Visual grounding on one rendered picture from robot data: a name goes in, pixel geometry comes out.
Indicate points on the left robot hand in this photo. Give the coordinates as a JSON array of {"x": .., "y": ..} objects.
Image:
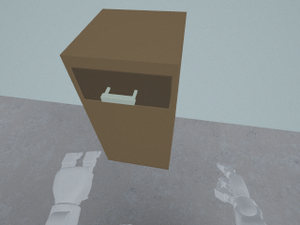
[{"x": 72, "y": 184}]

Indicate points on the robot left forearm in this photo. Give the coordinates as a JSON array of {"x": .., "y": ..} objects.
[{"x": 64, "y": 213}]

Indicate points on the handle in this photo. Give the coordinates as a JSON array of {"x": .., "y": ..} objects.
[{"x": 119, "y": 99}]

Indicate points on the cabinet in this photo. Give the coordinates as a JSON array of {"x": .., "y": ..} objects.
[{"x": 136, "y": 41}]

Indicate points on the right robot hand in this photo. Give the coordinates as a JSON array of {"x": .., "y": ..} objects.
[{"x": 234, "y": 187}]

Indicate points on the robot right forearm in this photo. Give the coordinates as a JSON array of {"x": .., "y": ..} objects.
[{"x": 247, "y": 212}]

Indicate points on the drawer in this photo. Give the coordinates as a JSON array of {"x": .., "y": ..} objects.
[{"x": 152, "y": 90}]

